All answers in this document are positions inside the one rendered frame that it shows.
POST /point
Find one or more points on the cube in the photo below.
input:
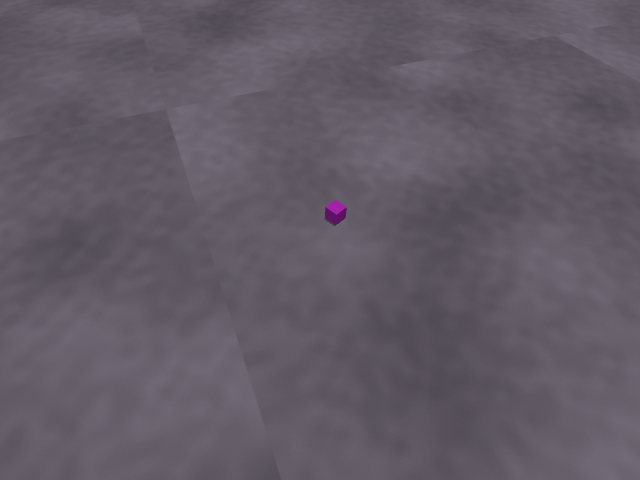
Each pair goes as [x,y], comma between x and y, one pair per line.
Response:
[335,212]

